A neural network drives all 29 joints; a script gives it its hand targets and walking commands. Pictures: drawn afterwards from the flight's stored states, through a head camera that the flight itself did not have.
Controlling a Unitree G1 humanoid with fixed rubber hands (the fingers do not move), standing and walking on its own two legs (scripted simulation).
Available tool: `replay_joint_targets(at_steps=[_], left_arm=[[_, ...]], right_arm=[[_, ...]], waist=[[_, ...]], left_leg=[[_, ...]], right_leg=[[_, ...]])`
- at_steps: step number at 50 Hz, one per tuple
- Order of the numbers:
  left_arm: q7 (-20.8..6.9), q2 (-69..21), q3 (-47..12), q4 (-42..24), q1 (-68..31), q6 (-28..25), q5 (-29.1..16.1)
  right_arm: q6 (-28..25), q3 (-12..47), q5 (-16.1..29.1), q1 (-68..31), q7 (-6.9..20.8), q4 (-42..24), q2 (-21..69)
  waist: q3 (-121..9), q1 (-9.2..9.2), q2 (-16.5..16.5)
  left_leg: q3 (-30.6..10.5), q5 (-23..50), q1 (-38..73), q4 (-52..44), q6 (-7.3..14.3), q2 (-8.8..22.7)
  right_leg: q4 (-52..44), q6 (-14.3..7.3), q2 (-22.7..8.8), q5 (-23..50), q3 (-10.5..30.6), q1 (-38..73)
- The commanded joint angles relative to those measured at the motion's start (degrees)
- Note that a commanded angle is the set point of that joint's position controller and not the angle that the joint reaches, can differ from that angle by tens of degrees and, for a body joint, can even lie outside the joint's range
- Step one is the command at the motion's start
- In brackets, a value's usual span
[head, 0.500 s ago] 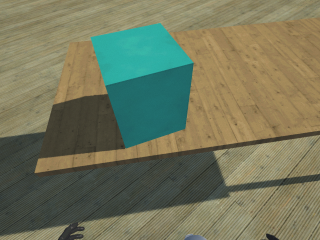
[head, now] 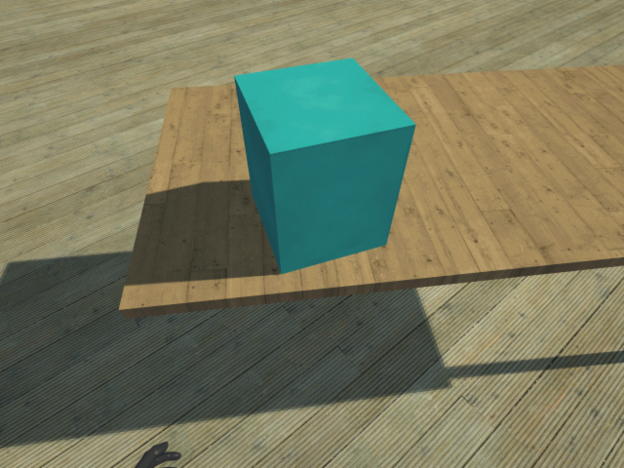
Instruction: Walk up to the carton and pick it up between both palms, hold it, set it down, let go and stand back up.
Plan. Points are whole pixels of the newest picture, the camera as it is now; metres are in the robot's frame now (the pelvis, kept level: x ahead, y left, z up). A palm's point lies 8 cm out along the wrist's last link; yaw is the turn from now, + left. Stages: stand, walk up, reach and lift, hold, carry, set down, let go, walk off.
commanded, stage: walk up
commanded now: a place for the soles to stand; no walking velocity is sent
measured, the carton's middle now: (316, 167) +0.57 +0.02 +0.07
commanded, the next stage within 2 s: none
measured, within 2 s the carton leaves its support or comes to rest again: neither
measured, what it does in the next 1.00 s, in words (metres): stands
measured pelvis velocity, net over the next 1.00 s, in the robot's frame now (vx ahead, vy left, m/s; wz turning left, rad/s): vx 0.02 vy -0.03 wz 0.21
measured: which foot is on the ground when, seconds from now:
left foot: down 0.00-1.00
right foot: down 0.00-1.00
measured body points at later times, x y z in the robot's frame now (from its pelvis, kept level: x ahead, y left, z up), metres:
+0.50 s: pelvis +0.01 -0.02 +0.00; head +0.01 -0.01 +0.45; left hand +0.06 +0.25 -0.13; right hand +0.10 -0.27 -0.12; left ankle +0.02 +0.09 -0.73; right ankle +0.02 -0.14 -0.73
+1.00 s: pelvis +0.02 -0.03 +0.00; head +0.03 -0.02 +0.45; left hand +0.06 +0.25 -0.13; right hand +0.15 -0.27 -0.12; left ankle +0.02 +0.09 -0.73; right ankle +0.02 -0.14 -0.73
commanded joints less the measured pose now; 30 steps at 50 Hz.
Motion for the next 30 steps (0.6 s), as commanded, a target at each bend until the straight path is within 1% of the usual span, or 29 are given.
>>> replay_joint_targets(at_steps=[1, 2, 3, 5, 6, 7, 9, 10, 12, 13, 14, 15, 16, 18, 19, 20, 21, 22, 24, 30], left_arm=[[0.4, 7.9, 3.0, -4.5, 0.2, -1.9, 0.2], [0.4, 7.8, 2.9, -4.6, 0.3, -2.0, 0.1], [0.4, 7.8, 2.8, -4.0, 0.3, -2.2, 0.1], [0.5, 8.1, 2.7, -3.8, 0.4, -2.6, 0.3], [0.5, 8.1, 2.7, -3.5, 0.4, -2.6, 0.3], [0.5, 8.1, 2.6, -3.2, 0.7, -2.7, 0.0], [0.5, 8.1, 2.3, -2.6, 0.9, -2.6, 0.1], [0.6, 8.2, 2.4, -2.7, 1.4, -2.6, 0.0], [0.7, 8.6, 2.3, -2.5, 1.6, -2.5, 0.0], [0.7, 8.9, 2.3, -2.3, 1.6, -2.6, 0.0], [0.7, 9.1, 2.3, -2.0, 1.7, -2.7, 0.0], [0.7, 9.4, 2.3, -2.2, 1.5, -2.7, -0.2], [0.8, 9.5, 2.1, -2.2, 1.3, -2.7, -0.1], [0.8, 9.8, 2.2, -2.1, 1.1, -2.6, -0.2], [0.7, 9.2, 2.0, -2.3, 1.4, -2.4, -0.2], [0.8, 9.0, 1.9, -2.0, 1.5, -2.2, -0.1], [0.8, 9.1, 1.9, -2.0, 2.2, -2.2, -0.1], [0.8, 9.4, 1.8, -1.6, 1.5, -1.9, 0.0], [0.8, 9.1, 1.6, -1.5, 1.8, -1.7, 0.1], [1.0, 10.1, 1.6, -1.3, 1.0, -2.1, -0.2]], right_arm=[[-2.0, -4.2, -0.6, 1.7, -0.7, -5.2, -10.3], [-2.1, -4.3, -0.5, 1.3, -0.8, -5.3, -10.1], [-2.1, -4.3, -0.5, 1.2, -0.8, -5.5, -9.9], [-2.3, -4.1, -0.5, 2.3, -0.6, -5.3, -8.8], [-2.3, -4.1, -0.5, 2.5, -0.6, -5.4, -8.6], [-2.4, -4.0, -0.7, 2.7, -0.7, -5.4, -8.6], [-2.4, -4.3, -0.5, 2.6, -0.9, -5.4, -9.0], [-2.3, -4.3, -0.6, 2.8, -0.9, -5.3, -8.6], [-2.1, -4.3, -0.6, 3.1, -0.9, -5.5, -8.3], [-2.1, -4.1, -0.7, 2.8, -0.9, -5.4, -8.4], [-2.1, -4.0, -0.9, 3.7, -1.0, -5.4, -8.0], [-2.2, -4.1, -1.0, 4.2, -1.1, -5.5, -8.5], [-2.3, -4.0, -1.0, 3.9, -1.1, -5.5, -8.8], [-2.4, -4.0, -0.9, 4.1, -1.2, -5.1, -8.6], [-2.4, -4.0, -0.8, 3.6, -1.3, -5.6, -9.1], [-2.4, -3.9, -0.5, 3.6, -1.3, -5.5, -9.2], [-2.3, -4.0, -0.6, 3.2, -1.3, -5.6, -9.2], [-2.2, -4.1, -0.2, 3.4, -1.3, -5.9, -9.1], [-2.1, -4.1, -0.2, 2.9, -1.4, -5.9, -9.4], [-2.3, -4.0, -0.6, 3.3, -1.6, -6.2, -8.9]], waist=[[-0.4, 0.8, -1.2], [0.2, 0.83, -0.8], [0.4, 0.99, 0.7], [-0.7, 0.38, 0.2], [-0.9, 0.29, -0.3], [-1.7, 0.43, 0.6], [-1.0, 0.32, 2.4], [-1.9, 0.56, 1.2], [-1.8, 0.4, 1.1], [-0.9, 0.39, 0.5], [-1.9, -0.09, -0.4], [-2.9, -0.3, -0.6], [-3.0, -0.12, 0.3], [-3.4, -0.29, -1.0], [-2.8, 0.22, -0.7], [-1.9, 0.5, 0.6], [-3.0, 0.87, 1.5], [-2.2, 0.32, 1.6], [-1.5, 0.94, 1.9], [-3.2, 0.86, 0.9]], left_leg=[[-12.0, -13.1, -4.9, -13.4, 0.6, 6.9], [-11.7, -12.5, -4.6, -13.1, 0.5, 6.6], [-11.4, -10.9, -4.3, -12.6, 0.1, 6.1], [-11.1, -7.5, -3.9, -11.8, 0.0, 5.8], [-11.1, -6.2, -3.3, -11.6, 0.0, 5.6], [-11.2, -5.0, -1.4, -11.3, 0.0, 5.4], [-12.2, -5.9, -2.8, -12.0, 0.3, 5.7], [-11.9, -6.2, -2.8, -11.6, 0.3, 5.4], [-12.0, -5.2, -2.6, -10.5, 0.0, 5.0], [-11.4, -3.1, -2.3, -9.4, -0.2, 4.4], [-10.9, -1.0, -0.5, -8.4, -0.4, 4.2], [-11.1, 1.7, -0.1, -7.3, -0.4, 4.0], [-10.9, 3.8, -0.4, -6.9, -0.3, 4.0], [-11.4, 6.2, -0.2, -6.7, 0.0, 4.3], [-11.8, 6.5, -0.7, -6.6, 0.1, 4.4], [-12.7, 6.9, -2.7, -7.3, 0.3, 4.8], [-12.8, 5.9, -2.3, -7.4, 0.3, 4.6], [-14.7, 3.0, -3.6, -8.9, 0.2, 4.6], [-15.9, 0.8, -5.7, -10.0, 0.3, 4.8], [-15.1, 7.6, -4.0, -6.3, -0.2, 3.0]], right_leg=[[-6.4, -3.7, -3.5, -8.1, 3.5, -0.3], [-6.6, -3.7, -3.8, -7.3, 3.8, -1.2], [-7.1, -3.6, -4.2, -6.8, 3.8, -1.7], [-7.0, -3.7, -4.6, -4.2, 3.4, -0.5], [-7.1, -3.9, -4.8, -4.2, 3.5, -0.8], [-6.9, -3.8, -5.1, -3.1, 3.2, -1.3], [-6.5, -3.7, -4.7, -3.9, 2.1, -0.8], [-6.8, -3.7, -4.9, -4.5, 2.0, -0.5], [-7.4, -3.9, -5.5, -4.8, 2.4, -0.8], [-8.0, -4.0, -5.9, -4.0, 2.9, -1.7], [-8.5, -4.2, -6.6, -3.8, 3.1, -2.1], [-8.2, -4.4, -6.8, -2.4, 2.7, -1.6], [-7.7, -4.2, -6.8, -0.8, 2.4, -0.9], [-6.8, -4.4, -6.9, 0.7, 1.5, -0.3], [-6.6, -4.1, -6.5, 0.8, 0.8, -0.6], [-6.0, -3.9, -6.5, 1.5, 0.4, 1.0], [-5.9, -4.1, -6.6, 0.8, 0.2, 1.3], [-5.4, -3.8, -5.5, -1.1, 0.1, 1.2], [-5.5, -3.6, -5.5, -1.5, -0.4, 2.6], [-6.0, -4.4, -7.2, 1.7, -0.8, 3.5]])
